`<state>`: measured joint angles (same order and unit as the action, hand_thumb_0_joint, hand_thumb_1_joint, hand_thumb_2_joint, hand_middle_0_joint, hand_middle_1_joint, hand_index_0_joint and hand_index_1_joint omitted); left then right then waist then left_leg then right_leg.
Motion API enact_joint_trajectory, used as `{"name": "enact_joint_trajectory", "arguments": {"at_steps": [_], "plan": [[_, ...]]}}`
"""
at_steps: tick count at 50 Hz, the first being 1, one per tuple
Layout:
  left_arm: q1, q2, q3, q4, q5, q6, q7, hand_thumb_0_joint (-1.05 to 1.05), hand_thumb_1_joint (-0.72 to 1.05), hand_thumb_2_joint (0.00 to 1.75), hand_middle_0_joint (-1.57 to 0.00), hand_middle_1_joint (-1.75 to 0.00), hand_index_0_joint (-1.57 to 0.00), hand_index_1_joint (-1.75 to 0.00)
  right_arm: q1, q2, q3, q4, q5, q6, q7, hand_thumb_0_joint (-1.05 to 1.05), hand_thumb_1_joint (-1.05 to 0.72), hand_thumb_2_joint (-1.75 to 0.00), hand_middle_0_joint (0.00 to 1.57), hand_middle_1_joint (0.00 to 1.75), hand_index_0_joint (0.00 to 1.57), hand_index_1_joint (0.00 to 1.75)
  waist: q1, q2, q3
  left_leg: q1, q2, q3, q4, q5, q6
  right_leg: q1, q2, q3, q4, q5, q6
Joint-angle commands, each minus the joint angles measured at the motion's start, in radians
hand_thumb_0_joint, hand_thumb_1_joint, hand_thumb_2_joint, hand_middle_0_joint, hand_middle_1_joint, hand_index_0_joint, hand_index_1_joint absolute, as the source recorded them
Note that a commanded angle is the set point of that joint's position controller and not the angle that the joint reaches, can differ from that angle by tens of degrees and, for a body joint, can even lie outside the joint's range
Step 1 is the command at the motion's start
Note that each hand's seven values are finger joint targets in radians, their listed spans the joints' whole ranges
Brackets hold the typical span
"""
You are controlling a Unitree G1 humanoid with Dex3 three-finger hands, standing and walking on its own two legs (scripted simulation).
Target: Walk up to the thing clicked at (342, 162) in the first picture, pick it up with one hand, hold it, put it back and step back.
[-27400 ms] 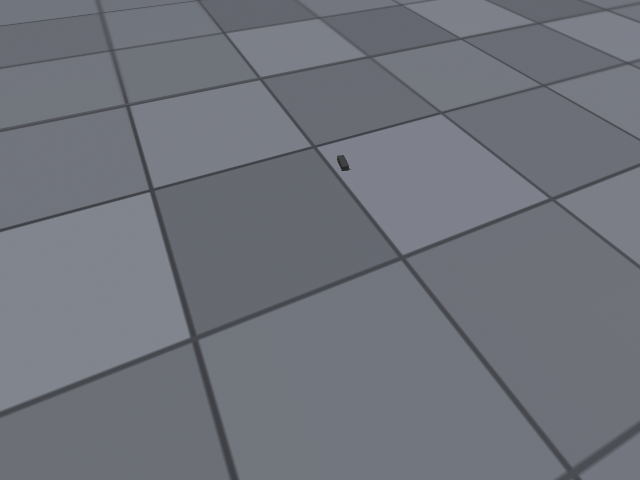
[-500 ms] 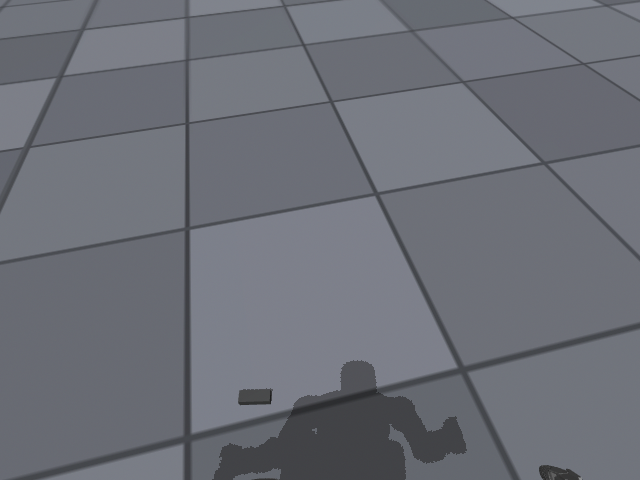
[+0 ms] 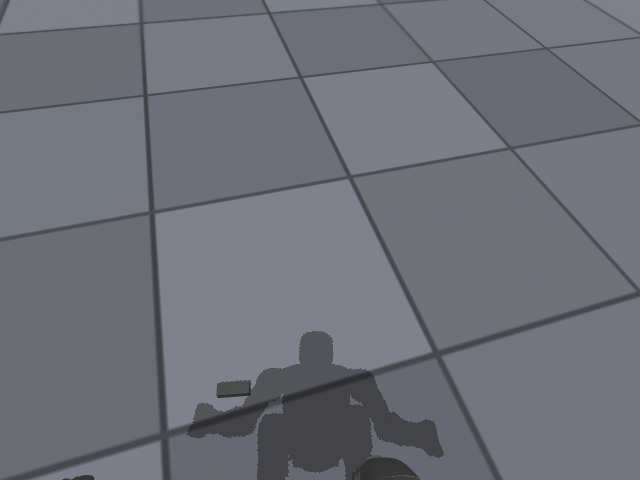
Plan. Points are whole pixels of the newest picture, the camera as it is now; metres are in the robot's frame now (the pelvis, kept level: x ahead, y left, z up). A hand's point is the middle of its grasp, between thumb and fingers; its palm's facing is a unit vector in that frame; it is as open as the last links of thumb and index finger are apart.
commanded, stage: walk up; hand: left
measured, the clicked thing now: (233, 389) +0.45 +0.22 -0.76
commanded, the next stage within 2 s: stand in 1.54 s
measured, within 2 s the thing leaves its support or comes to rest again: neither
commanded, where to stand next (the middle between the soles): +0.07 -0.04 m, yaw +3 degrees
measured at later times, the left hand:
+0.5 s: hand out of the picture +0.12 +0.23 -0.14, palm faces +0.00 -0.96 -0.29, open 7.3 cm
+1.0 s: hand out of the picture +0.09 +0.24 -0.14, palm faces +0.02 -0.95 -0.32, open 7.3 cm
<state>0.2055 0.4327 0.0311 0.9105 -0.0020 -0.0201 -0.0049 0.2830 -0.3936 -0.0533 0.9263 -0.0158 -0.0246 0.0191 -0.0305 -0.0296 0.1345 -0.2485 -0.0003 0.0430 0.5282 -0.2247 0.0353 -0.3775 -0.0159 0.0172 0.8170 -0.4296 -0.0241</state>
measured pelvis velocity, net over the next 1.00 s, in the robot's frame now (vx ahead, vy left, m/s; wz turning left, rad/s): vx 0.03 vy -0.01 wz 0.02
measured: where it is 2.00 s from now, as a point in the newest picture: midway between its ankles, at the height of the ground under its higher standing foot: outside the picture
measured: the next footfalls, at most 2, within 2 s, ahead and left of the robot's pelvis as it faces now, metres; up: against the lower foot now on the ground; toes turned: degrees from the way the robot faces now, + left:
right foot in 0.08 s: +0.10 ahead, -0.13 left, +0.00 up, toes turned -1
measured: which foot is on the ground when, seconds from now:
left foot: down 0.00-1.00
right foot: up 0.00-0.06, down 0.08-1.00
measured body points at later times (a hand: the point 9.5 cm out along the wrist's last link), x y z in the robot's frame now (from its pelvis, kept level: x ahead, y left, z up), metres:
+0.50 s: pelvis +0.02 -0.01 +0.01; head +0.03 +0.00 +0.46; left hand +0.12 +0.28 -0.12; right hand +0.10 -0.31 -0.12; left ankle +0.04 +0.10 -0.73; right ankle +0.06 -0.13 -0.73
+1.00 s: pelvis +0.03 -0.01 +0.01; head +0.04 -0.01 +0.46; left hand +0.09 +0.29 -0.12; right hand +0.13 -0.30 -0.12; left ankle +0.04 +0.10 -0.73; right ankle +0.06 -0.13 -0.73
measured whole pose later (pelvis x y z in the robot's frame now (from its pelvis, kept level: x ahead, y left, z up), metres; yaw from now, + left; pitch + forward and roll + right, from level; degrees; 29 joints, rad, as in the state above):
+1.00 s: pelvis +0.03 -0.01 +0.01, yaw +1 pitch -2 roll +0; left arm 0.10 0.34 0.01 1.17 0.00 -0.01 -0.02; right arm 0.07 -0.34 0.00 1.15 0.00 -0.01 0.01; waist 0.02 0.00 0.06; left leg -0.12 -0.01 0.00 0.32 -0.16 0.01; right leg -0.14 -0.01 -0.04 0.31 -0.14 0.00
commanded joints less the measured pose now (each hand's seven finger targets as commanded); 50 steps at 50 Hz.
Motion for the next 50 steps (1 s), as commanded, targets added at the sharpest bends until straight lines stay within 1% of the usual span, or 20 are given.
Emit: {"name": "enact_joint_trajectory", "arguments": {"at_steps": [1, 3, 4, 5, 6, 7, 8, 9, 10, 11, 13, 14, 15, 16, 20, 24, 27, 33, 46, 50], "plan": [[0.059, 0.135, 0.048, -0.02, 0.012, -0.008, 0.016, 0.0, 0.9, 0.9, -0.2, -0.3, -0.2, -0.3, -0.076, -0.228, -0.039, -0.091, 0.007, -0.012, -0.018, 0.0, -0.9, -0.9, 0.2, 0.3, 0.2, 0.3, 0.038, 0.167, -0.152, -0.054, 0.22, -0.193, -0.081, 0.241, 0.149, 0.175, 0.009, -0.037, -0.187, 0.132, 0.003], [0.066, 0.13, 0.053, 0.004, 0.017, -0.006, 0.02, 0.0, 0.9, 0.9, -0.2, -0.3, -0.2, -0.3, -0.109, -0.19, -0.019, -0.092, 0.022, 0.0, -0.018, 0.0, -0.9, -0.9, 0.2, 0.3, 0.2, 0.3, 0.066, 0.13, -0.15, -0.146, 0.187, -0.181, -0.023, 0.119, 0.094, 0.292, 0.017, -0.021, -0.305, 0.225, -0.016], [0.053, 0.149, 0.056, 0.001, 0.022, -0.01, 0.022, 0.0, 0.9, 0.9, -0.2, -0.3, -0.2, -0.3, -0.099, -0.162, -0.004, -0.088, 0.027, 0.003, -0.019, 0.0, -0.9, -0.9, 0.2, 0.3, 0.2, 0.3, 0.071, 0.079, -0.153, -0.185, 0.164, -0.169, 0.007, 0.041, 0.056, 0.328, -0.028, 0.048, -0.364, 0.239, -0.032], [0.014, 0.189, 0.059, -0.014, 0.03, -0.019, 0.023, 0.0, 0.9, 0.9, -0.2, -0.3, -0.2, -0.3, -0.078, -0.133, 0.006, -0.084, 0.033, 0.003, -0.018, 0.0, -0.9, -0.9, 0.2, 0.3, 0.2, 0.3, 0.048, -0.049, -0.158, -0.189, 0.093, -0.133, 0.075, -0.052, 0.012, 0.291, -0.161, 0.243, -0.456, 0.223, -0.077], [-0.059, 0.227, 0.056, -0.027, 0.026, -0.024, 0.02, 0.0, 0.9, 0.9, -0.2, -0.3, -0.2, -0.3, -0.058, -0.131, 0.005, -0.061, 0.032, 0.012, -0.019, 0.0, -0.9, -0.9, 0.2, 0.3, 0.2, 0.3, 0.02, -0.095, -0.124, -0.117, 0.011, -0.091, 0.142, -0.21, -0.02, 0.133, -0.287, 0.403, -0.554, 0.047, -0.141], [-0.159, 0.251, 0.055, -0.039, 0.025, -0.018, 0.015, 0.0, 0.9, 0.9, -0.2, -0.3, -0.2, -0.3, -0.029, -0.179, -0.017, -0.022, 0.027, 0.019, -0.025, 0.0, -0.9, -0.9, 0.2, 0.3, 0.2, 0.3, -0.006, -0.114, -0.096, 0.02, 0.025, -0.086, 0.215, -0.296, -0.02, -0.041, -0.323, 0.389, -0.543, -0.022, -0.2], [-0.186, 0.217, 0.047, -0.043, 0.023, -0.012, 0.012, 0.0, 0.9, 0.9, -0.2, -0.3, -0.2, -0.3, -0.007, -0.187, -0.02, 0.003, 0.024, 0.019, -0.024, 0.0, -0.9, -0.9, 0.2, 0.3, 0.2, 0.3, -0.019, -0.096, -0.074, 0.083, 0.033, -0.09, 0.173, -0.273, -0.014, -0.101, -0.278, 0.33, -0.535, -0.068, -0.171], [-0.18, 0.186, 0.037, -0.035, 0.019, -0.01, 0.009, 0.0, 0.9, 0.9, -0.2, -0.3, -0.2, -0.3, -0.025, -0.178, -0.012, 0.016, 0.025, 0.015, -0.02, 0.0, -0.9, -0.9, 0.2, 0.3, 0.2, 0.3, -0.018, -0.085, -0.065, 0.08, 0.03, -0.084, 0.077, -0.215, -0.012, -0.071, -0.224, 0.25, -0.524, -0.042, -0.123], [-0.161, 0.172, 0.032, -0.023, 0.014, -0.013, 0.01, 0.0, 0.9, 0.9, -0.2, -0.3, -0.2, -0.3, -0.051, -0.18, -0.008, 0.022, 0.027, 0.008, -0.016, 0.0, -0.9, -0.9, 0.2, 0.3, 0.2, 0.3, -0.005, -0.076, -0.078, 0.076, 0.04, -0.096, -0.004, -0.094, -0.007, -0.009, -0.18, 0.192, -0.504, 0.046, -0.078], [-0.164, 0.166, 0.032, -0.008, 0.012, -0.015, 0.011, 0.0, 0.9, 0.9, -0.2, -0.3, -0.2, -0.3, -0.055, -0.172, -0.006, 0.033, 0.025, 0.004, -0.017, 0.0, -0.9, -0.9, 0.2, 0.3, 0.2, 0.3, -0.003, -0.104, -0.106, 0.075, 0.055, -0.119, -0.046, -0.024, -0.005, 0.035, -0.162, 0.168, -0.484, 0.117, -0.056], [-0.157, 0.158, 0.03, 0.016, 0.006, -0.011, 0.005, 0.0, 0.9, 0.9, -0.2, -0.3, -0.2, -0.3, -0.084, -0.185, -0.001, 0.04, 0.014, -0.005, -0.018, 0.0, -0.9, -0.9, 0.2, 0.3, 0.2, 0.3, 0.015, -0.074, -0.131, 0.085, 0.084, -0.164, -0.124, -0.058, 0.0, 0.057, -0.14, 0.158, -0.473, 0.111, -0.035], [-0.15, 0.148, 0.029, 0.027, 0.002, -0.006, 0.002, 0.0, 0.9, 0.9, -0.2, -0.3, -0.2, -0.3, -0.122, -0.189, 0.004, 0.041, 0.01, -0.009, -0.017, 0.0, -0.9, -0.9, 0.2, 0.3, 0.2, 0.3, 0.032, -0.052, -0.122, 0.061, 0.098, -0.183, -0.15, -0.113, 0.004, 0.065, -0.126, 0.149, -0.494, 0.031, -0.025], [-0.161, 0.146, 0.029, 0.034, 0.003, -0.007, 0.001, 0.0, 0.9, 0.9, -0.2, -0.3, -0.2, -0.3, -0.133, -0.188, 0.008, 0.048, 0.012, -0.01, -0.014, 0.0, -0.9, -0.9, 0.2, 0.3, 0.2, 0.3, 0.034, -0.059, -0.107, 0.024, 0.103, -0.187, -0.164, -0.132, 0.005, 0.097, -0.117, 0.143, -0.514, -0.015, -0.019], [-0.171, 0.14, 0.029, 0.049, 0.005, -0.009, 0.001, 0.0, 0.9, 0.9, -0.2, -0.3, -0.2, -0.3, -0.142, -0.183, 0.01, 0.063, 0.014, -0.011, -0.012, 0.0, -0.9, -0.9, 0.2, 0.3, 0.2, 0.3, 0.034, -0.055, -0.093, 0.015, 0.098, -0.17, -0.167, -0.089, 0.001, 0.122, -0.115, 0.141, -0.523, 0.002, -0.018], [-0.174, 0.125, 0.023, 0.084, 0.0, -0.018, 0.002, 0.0, 0.9, 0.9, -0.2, -0.3, -0.2, -0.3, -0.159, -0.17, 0.022, 0.101, 0.014, -0.024, -0.016, 0.0, -0.9, -0.9, 0.2, 0.3, 0.2, 0.3, 0.036, 0.016, -0.144, 0.06, 0.109, -0.156, -0.196, 0.067, -0.008, 0.197, -0.117, 0.111, -0.509, 0.213, -0.018], [-0.17, 0.116, 0.018, 0.116, -0.003, -0.017, 0.002, 0.0, 0.9, 0.9, -0.2, -0.3, -0.2, -0.3, -0.196, -0.175, 0.022, 0.122, 0.016, -0.027, -0.022, 0.0, -0.9, -0.9, 0.2, 0.3, 0.2, 0.3, 0.044, 0.052, -0.188, 0.077, 0.128, -0.159, -0.221, 0.14, -0.006, 0.27, -0.109, 0.08, -0.495, 0.337, -0.011], [-0.177, 0.116, 0.017, 0.134, -0.003, -0.013, 0.002, 0.0, 0.9, 0.9, -0.2, -0.3, -0.2, -0.3, -0.209, -0.172, 0.022, 0.132, 0.016, -0.027, -0.024, 0.0, -0.9, -0.9, 0.2, 0.3, 0.2, 0.3, 0.043, 0.06, -0.205, 0.092, 0.136, -0.154, -0.232, 0.177, -0.01, 0.293, -0.114, 0.069, -0.492, 0.383, -0.004], [-0.185, 0.112, 0.011, 0.166, -0.001, -0.007, 0.002, 0.0, 0.9, 0.9, -0.2, -0.3, -0.2, -0.3, -0.239, -0.172, 0.017, 0.148, 0.014, -0.02, -0.026, 0.0, -0.9, -0.9, 0.2, 0.3, 0.2, 0.3, 0.039, 0.056, -0.155, 0.096, 0.138, -0.158, -0.261, 0.145, -0.01, 0.264, -0.109, 0.063, -0.521, 0.344, 0.003], [-0.189, 0.122, 0.014, 0.192, 0.009, -0.011, 0.003, 0.0, 0.9, 0.9, -0.2, -0.3, -0.2, -0.3, -0.251, -0.177, 0.015, 0.17, 0.013, -0.011, -0.021, 0.0, -0.9, -0.9, 0.2, 0.3, 0.2, 0.3, 0.028, 0.031, -0.15, 0.098, 0.126, -0.162, -0.287, 0.052, -0.012, 0.269, -0.114, 0.07, -0.571, 0.275, 0.011], [-0.172, 0.123, 0.017, 0.196, 0.009, -0.013, 0.003, 0.0, 0.9, 0.9, -0.2, -0.3, -0.2, -0.3, -0.253, -0.169, 0.018, 0.168, 0.014, -0.013, -0.022, 0.0, -0.9, -0.9, 0.2, 0.3, 0.2, 0.3, 0.034, 0.018, -0.17, 0.118, 0.124, -0.156, -0.278, 0.098, -0.012, 0.279, -0.118, 0.068, -0.567, 0.315, 0.012]]}}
